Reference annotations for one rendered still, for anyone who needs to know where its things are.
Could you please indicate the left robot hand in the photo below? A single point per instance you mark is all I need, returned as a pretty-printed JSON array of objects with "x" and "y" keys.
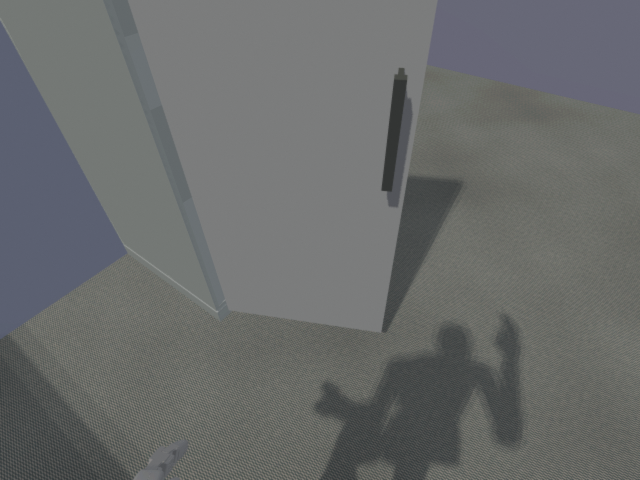
[{"x": 162, "y": 461}]

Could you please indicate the handle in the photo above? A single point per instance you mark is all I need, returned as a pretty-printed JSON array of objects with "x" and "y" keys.
[{"x": 397, "y": 104}]

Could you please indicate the fridge door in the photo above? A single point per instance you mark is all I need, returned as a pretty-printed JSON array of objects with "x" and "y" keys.
[{"x": 279, "y": 111}]

